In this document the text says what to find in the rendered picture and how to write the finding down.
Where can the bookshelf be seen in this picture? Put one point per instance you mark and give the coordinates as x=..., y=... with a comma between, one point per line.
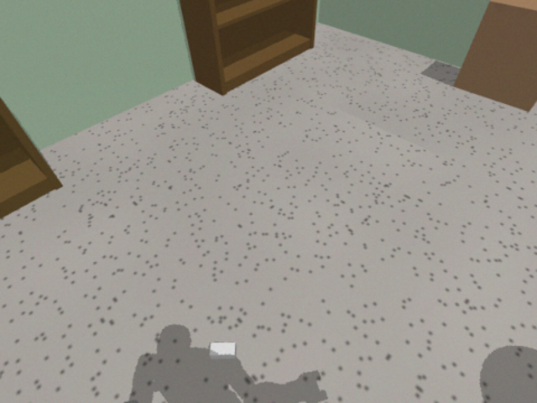
x=233, y=41
x=24, y=174

